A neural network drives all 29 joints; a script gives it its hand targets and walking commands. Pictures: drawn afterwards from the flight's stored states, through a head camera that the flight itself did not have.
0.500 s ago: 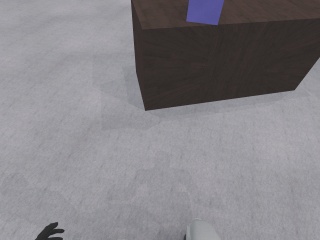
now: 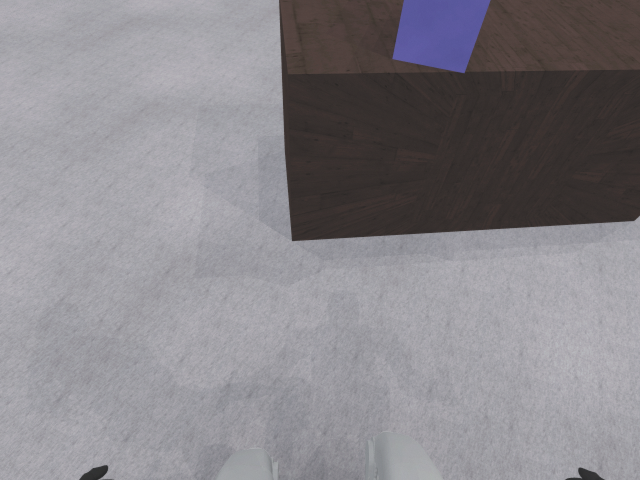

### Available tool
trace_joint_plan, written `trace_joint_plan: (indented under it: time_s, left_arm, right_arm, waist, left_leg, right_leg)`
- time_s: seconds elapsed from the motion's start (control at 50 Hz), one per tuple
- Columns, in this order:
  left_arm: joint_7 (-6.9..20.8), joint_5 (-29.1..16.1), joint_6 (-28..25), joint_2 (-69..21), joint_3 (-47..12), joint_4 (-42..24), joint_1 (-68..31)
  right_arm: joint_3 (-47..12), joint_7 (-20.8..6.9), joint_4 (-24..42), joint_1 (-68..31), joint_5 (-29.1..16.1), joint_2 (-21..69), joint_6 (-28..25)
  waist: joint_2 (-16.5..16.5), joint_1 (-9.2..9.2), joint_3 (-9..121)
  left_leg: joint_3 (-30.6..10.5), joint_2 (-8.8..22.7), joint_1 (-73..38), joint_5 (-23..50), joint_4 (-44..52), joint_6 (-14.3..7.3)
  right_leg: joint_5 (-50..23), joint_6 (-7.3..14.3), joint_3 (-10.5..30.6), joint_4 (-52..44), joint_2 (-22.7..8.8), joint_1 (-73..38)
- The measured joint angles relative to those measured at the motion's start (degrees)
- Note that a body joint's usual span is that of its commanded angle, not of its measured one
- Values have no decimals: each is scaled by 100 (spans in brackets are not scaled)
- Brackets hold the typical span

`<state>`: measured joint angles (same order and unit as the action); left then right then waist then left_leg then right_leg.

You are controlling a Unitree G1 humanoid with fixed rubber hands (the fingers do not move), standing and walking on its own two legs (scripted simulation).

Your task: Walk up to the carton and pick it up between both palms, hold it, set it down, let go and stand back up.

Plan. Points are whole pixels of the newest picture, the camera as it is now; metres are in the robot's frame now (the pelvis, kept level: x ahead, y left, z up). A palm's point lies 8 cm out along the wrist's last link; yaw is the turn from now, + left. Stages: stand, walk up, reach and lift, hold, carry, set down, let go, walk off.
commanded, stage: walk up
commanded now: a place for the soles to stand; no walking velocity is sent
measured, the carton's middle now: out of the picture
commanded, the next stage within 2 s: none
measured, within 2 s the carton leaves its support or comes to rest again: neither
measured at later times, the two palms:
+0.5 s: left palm (183, 439) +0.17 +0.21 -0.13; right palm (638, 394) +0.26 -0.43 -0.09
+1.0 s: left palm (281, 323) +0.35 +0.10 -0.12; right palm out of the picture +0.40 -0.56 -0.10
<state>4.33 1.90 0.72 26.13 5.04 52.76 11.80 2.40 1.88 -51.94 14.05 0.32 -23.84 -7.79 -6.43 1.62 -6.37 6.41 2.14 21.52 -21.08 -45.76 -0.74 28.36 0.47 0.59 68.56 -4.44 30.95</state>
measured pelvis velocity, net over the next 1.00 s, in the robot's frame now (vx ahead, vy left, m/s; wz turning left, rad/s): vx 0.31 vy -0.23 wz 0.13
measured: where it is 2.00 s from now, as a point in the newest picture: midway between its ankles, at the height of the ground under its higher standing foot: (403, 398)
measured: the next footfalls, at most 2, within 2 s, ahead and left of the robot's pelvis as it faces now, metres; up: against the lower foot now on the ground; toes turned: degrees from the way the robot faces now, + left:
right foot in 0.14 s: +0.19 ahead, -0.20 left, +0.00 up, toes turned -5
left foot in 0.42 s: +0.26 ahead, +0.00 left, +0.00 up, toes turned +9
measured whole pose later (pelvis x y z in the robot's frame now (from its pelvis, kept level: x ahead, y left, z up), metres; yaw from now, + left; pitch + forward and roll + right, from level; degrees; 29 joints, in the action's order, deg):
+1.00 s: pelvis +0.31 -0.23 -0.01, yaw +7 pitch -3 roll -2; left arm 2.9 1.5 -2.3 22.7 4.3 53.3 10.8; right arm 3.4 0.1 -58.8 13.5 0.9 -25.5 -4.9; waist 0.7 0.9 -5.5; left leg 3.2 3.3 31.8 -29.4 -61.4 -1.7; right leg 24.7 2.6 -9.5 51.6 -3.5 23.7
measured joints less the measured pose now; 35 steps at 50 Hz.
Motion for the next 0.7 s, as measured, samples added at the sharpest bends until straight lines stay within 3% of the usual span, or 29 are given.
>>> trace_joint_plan:
  time_s: [0.12,0.16,0.2,0.24,0.3,0.4,0.46,0.52,0.56,0.7]
  left_arm:
    - [217,-1,-12,22,103,-78,-288]
    - [237,6,-98,2,155,-71,-329]
    - [176,9,-244,-30,160,-124,-282]
    - [84,-18,-275,-142,115,-134,-256]
    - [-29,-29,-264,-301,66,-68,-212]
    - [-38,18,-211,-293,18,-38,66]
    - [-34,-7,-72,-167,27,4,248]
    - [-80,15,67,-123,-28,136,279]
    - [-79,32,66,-77,-37,166,207]
    - [113,-8,22,24,73,34,-196]
  right_arm:
    - [59,-49,-139,165,106,-218,82]
    - [99,-54,-272,188,133,-318,162]
    - [109,-6,-497,121,64,-355,295]
    - [91,35,-713,0,-14,-378,357]
    - [55,-11,-840,-89,-22,-345,293]
    - [50,-133,-709,-112,12,-114,209]
    - [78,-112,-481,-49,92,32,63]
    - [49,-35,-201,60,23,38,-14]
    - [28,29,-162,95,-1,41,-5]
    - [72,5,-276,287,98,-116,72]
  waist:
    - [116,-151,96]
    - [344,-221,141]
    - [458,-228,229]
    - [590,-164,225]
    - [737,-66,174]
    - [629,70,153]
    - [316,170,114]
    - [178,94,115]
    - [89,40,73]
    - [94,-140,36]
  left_leg:
    - [-227,380,-190,-530,-342,243]
    - [-488,624,-143,-912,-740,105]
    - [-1019,400,227,-1148,-1756,-104]
    - [-1211,158,597,-940,-2650,-164]
    - [-826,160,911,-674,-2655,-113]
    - [-199,97,819,-708,-911,-117]
    - [-18,-67,511,203,-301,-257]
    - [39,-62,356,-36,-386,-186]
    - [42,-35,187,-157,-333,-117]
    - [-135,289,-168,-576,-455,188]
  right_leg:
    - [-367,60,-7,-1551,-267,118]
    - [-957,-65,-261,-1693,-117,-50]
    - [-821,-73,-457,-1406,-24,-33]
    - [-577,16,-615,-1397,72,-197]
    - [-492,129,-821,-1647,189,-556]
    - [-307,244,-1008,-1946,237,-989]
    - [-70,225,-795,-1545,143,-983]
    - [17,76,-254,-283,287,-423]
    - [32,6,-101,116,223,-87]
    - [-362,31,4,-1016,-254,361]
